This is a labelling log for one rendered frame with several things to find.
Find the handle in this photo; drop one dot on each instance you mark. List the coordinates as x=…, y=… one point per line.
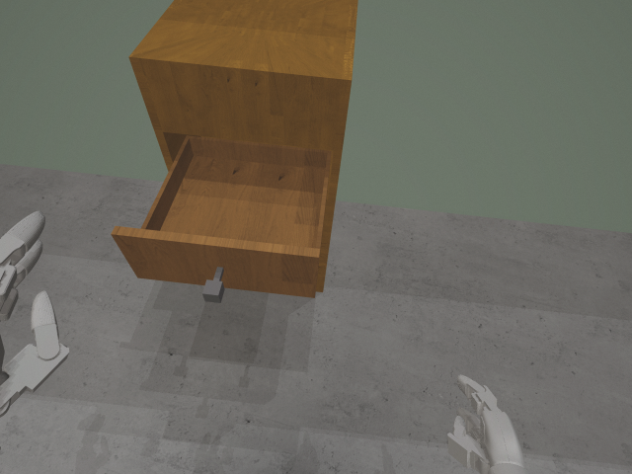
x=214, y=289

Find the robot left hand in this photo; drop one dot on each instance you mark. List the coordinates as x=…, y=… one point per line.
x=20, y=249

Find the robot right hand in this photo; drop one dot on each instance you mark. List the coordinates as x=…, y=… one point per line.
x=493, y=439

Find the cabinet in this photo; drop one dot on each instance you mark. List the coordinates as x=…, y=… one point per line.
x=265, y=71

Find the drawer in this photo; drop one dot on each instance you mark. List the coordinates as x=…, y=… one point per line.
x=256, y=210

